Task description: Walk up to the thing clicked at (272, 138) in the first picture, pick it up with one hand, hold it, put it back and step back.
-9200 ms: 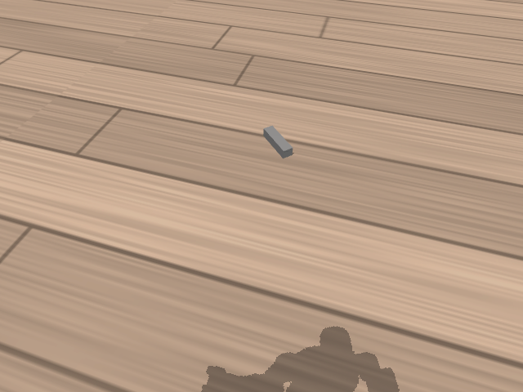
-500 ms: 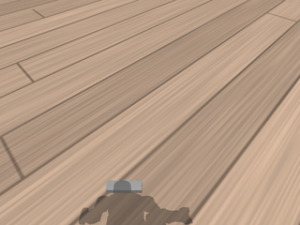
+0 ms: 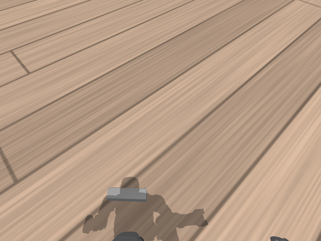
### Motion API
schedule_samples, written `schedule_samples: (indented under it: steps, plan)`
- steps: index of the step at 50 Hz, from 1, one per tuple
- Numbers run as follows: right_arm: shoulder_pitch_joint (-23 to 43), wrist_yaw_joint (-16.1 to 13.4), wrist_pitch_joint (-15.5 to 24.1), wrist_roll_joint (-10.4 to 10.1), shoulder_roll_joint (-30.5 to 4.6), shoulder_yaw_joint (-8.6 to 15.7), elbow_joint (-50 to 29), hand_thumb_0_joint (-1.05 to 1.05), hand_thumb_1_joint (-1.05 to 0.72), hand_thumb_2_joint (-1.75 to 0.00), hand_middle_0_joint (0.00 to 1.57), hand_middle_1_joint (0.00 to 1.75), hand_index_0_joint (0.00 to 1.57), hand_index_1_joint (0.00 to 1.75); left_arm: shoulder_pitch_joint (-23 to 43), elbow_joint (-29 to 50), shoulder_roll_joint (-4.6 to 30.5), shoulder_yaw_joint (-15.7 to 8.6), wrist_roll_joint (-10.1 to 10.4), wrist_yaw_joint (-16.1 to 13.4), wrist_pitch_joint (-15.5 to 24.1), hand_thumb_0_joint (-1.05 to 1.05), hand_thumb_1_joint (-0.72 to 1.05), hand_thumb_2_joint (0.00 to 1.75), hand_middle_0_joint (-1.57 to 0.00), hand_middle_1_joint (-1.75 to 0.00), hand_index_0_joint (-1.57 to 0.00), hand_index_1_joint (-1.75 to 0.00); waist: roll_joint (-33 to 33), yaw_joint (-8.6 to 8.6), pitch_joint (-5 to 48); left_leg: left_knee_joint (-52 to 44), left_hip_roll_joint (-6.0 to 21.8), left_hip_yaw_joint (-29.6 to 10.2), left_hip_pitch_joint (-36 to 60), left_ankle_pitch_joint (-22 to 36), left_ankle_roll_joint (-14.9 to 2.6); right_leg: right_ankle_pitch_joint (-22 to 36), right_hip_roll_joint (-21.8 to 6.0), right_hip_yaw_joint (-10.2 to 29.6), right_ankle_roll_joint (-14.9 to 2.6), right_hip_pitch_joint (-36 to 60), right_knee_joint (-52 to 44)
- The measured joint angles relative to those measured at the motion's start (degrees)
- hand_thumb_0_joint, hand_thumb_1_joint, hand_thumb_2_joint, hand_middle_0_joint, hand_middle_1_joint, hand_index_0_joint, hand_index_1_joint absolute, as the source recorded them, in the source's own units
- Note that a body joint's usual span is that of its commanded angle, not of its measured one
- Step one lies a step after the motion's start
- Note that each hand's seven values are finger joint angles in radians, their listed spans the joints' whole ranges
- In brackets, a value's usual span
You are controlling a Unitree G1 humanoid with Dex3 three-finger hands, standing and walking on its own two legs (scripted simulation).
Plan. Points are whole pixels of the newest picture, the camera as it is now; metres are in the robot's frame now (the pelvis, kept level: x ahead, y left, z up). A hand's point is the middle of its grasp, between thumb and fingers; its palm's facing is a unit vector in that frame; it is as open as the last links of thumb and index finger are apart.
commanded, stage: walk up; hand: left
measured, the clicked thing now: (127, 194) +0.41 +0.20 -0.74
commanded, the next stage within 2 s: none
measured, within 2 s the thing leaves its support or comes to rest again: neither
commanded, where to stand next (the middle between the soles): +0.03 +0.00 m, yaw +0 degrees
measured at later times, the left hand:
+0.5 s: hand out of the picture +0.11 +0.24 -0.13, palm faces +0.01 -0.93 -0.36, open 7.4 cm
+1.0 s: hand out of the picture +0.09 +0.25 -0.14, palm faces -0.01 -0.95 -0.32, open 7.4 cm
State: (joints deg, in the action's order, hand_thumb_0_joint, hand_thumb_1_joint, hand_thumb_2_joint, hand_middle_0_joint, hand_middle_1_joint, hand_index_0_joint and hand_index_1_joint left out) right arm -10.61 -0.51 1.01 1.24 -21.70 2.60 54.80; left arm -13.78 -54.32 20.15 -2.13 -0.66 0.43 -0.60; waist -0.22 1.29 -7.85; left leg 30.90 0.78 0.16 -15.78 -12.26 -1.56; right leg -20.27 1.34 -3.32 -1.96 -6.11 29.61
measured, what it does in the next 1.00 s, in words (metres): stands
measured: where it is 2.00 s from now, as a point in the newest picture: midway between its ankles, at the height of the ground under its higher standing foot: outside the picture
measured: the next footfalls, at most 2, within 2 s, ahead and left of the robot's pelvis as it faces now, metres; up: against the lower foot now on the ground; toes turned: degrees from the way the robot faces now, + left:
left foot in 1.92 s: -0.03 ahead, +0.13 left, +0.00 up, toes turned +3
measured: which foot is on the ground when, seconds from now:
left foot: down 0.00-1.00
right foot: down 0.00-1.00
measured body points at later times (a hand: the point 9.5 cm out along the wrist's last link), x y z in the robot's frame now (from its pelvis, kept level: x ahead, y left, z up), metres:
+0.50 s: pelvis +0.02 -0.01 +0.01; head +0.03 -0.02 +0.46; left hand +0.11 +0.29 -0.11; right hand +0.13 -0.31 -0.11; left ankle +0.05 +0.12 -0.73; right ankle -0.03 -0.12 -0.73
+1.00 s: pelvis +0.01 +0.00 +0.02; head +0.02 +0.01 +0.47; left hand +0.09 +0.30 -0.12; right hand +0.08 -0.30 -0.12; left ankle +0.05 +0.12 -0.73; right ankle -0.03 -0.12 -0.73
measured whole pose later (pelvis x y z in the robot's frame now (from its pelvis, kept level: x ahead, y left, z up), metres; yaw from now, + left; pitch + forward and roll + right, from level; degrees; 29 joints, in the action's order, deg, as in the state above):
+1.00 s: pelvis +0.01 +0.00 +0.02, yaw +0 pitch -3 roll +0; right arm -5.9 0.1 0.5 0.7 -19.2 0.5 65.5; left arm -5.5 -65.7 19.6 -1.5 -0.3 0.5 -0.3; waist 0.2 -0.5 -3.7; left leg 18.5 0.6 0.8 -9.3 -6.5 -0.2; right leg -12.4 0.4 -1.0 -0.2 -0.8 15.9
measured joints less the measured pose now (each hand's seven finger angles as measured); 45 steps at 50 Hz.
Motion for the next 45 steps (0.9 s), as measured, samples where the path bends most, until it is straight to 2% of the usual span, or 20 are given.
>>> schedule_samples:
  steps: [1,2,4,5,6,7,8,14,22,45]
  plan:
    - [0.45,-0.13,0.14,0.15,0.60,0.12,0.22,0.00,-0.90,-0.90,0.21,0.30,0.20,0.30,0.64,-0.28,0.21,0.11,0.45,-0.14,-0.32,0.01,0.90,0.90,-0.21,-0.30,-0.20,-0.30,0.91,0.02,-0.27,-0.40,-0.55,0.29,0.47,2.14,0.40,-1.19,-0.68,0.17,0.27,-0.48,2.23]
    - [0.81,-0.20,0.12,0.16,1.22,-0.06,0.35,0.00,-0.90,-0.90,0.21,0.30,0.20,0.30,1.30,-0.54,0.32,0.16,0.89,-0.26,-0.74,0.01,0.90,0.90,-0.21,-0.30,-0.20,-0.30,1.78,0.20,-0.17,-0.17,-0.99,0.65,0.66,1.48,0.59,-1.99,-0.97,1.12,0.52,-1.07,3.78]
    - [1.59,0.02,0.03,0.03,2.00,-0.71,0.49,0.00,-0.90,-0.90,0.21,0.30,0.20,0.30,2.39,-1.04,0.30,0.25,1.15,-0.35,-1.18,0.01,0.90,0.90,-0.21,-0.30,-0.20,-0.30,2.28,0.18,0.47,0.15,-0.99,0.71,0.75,0.00,0.60,-7.35,-0.71,2.56,0.58,-2.12,5.98]
    - [2.12,0.08,-0.07,0.00,2.28,-1.01,0.57,0.00,-0.90,-0.90,0.21,0.30,0.20,0.30,2.86,-1.31,0.29,0.31,1.11,-0.36,-1.15,0.01,0.90,0.90,-0.21,-0.30,-0.20,-0.30,2.28,0.21,0.76,0.10,-0.78,0.73,0.89,-0.32,0.72,-7.86,-0.73,2.91,0.48,-2.23,5.65]
    - [2.73,0.13,-0.20,-0.07,2.54,-1.26,0.62,0.00,-0.90,-0.90,0.21,0.30,0.20,0.30,3.30,-1.67,0.32,0.35,1.05,-0.35,-0.91,0.01,0.90,0.90,-0.21,-0.30,-0.20,-0.30,2.26,0.28,1.02,0.05,-0.57,0.79,1.01,-0.50,0.96,-5.80,-0.98,3.03,0.51,-1.91,3.82]
    - [3.43,0.18,-0.30,-0.23,2.75,-1.49,0.75,0.00,-0.90,-0.90,0.21,0.30,0.20,0.30,3.74,-2.14,0.34,0.37,0.98,-0.37,-0.53,0.01,0.90,0.90,-0.21,-0.30,-0.20,-0.30,2.11,0.34,1.16,0.14,-0.27,0.81,1.14,-0.67,1.25,-0.55,-1.09,2.67,0.86,-1.25,1.66]
    - [4.17,0.26,-0.41,-0.50,2.87,-1.69,1.04,0.00,-0.90,-0.90,0.21,0.30,0.20,0.30,4.17,-2.79,0.22,0.42,0.87,-0.44,-0.09,0.01,0.91,0.90,-0.21,-0.30,-0.20,-0.30,1.59,0.24,1.25,0.19,0.19,0.53,1.36,-0.78,1.55,1.85,-0.71,2.32,1.03,-0.42,0.12]
    - [6.94,0.94,-0.54,-1.13,2.95,-2.26,3.09,0.00,-0.90,-0.90,0.21,0.30,0.20,0.30,6.17,-6.04,-0.43,1.32,0.70,-0.23,0.89,0.01,0.90,0.90,-0.21,-0.30,-0.20,-0.30,-0.21,-0.41,2.98,-5.61,0.51,0.16,4.47,1.70,2.11,3.32,-0.26,2.00,0.86,3.04,-6.22]
    - [8.27,0.79,-0.89,-1.06,2.13,-2.23,6.21,0.00,-0.90,-0.90,0.21,0.30,0.20,0.30,8.89,-8.06,-0.42,0.96,0.76,-0.54,1.18,0.01,0.90,0.90,-0.21,-0.30,-0.20,-0.30,-1.24,-0.58,3.32,-9.89,0.73,0.11,6.63,3.86,2.35,6.03,0.03,1.99,0.80,5.59,-11.47]
    - [4.53,0.57,-0.60,-0.57,2.19,-2.10,10.64,0.00,-0.90,-0.90,0.21,0.30,0.20,0.30,8.53,-11.09,-0.53,0.65,0.39,0.05,0.29,0.01,0.90,0.90,-0.21,-0.30,-0.20,-0.30,0.44,-1.90,3.82,-12.29,0.05,0.64,6.84,5.54,1.55,7.77,-0.70,2.40,1.57,5.61,-13.69]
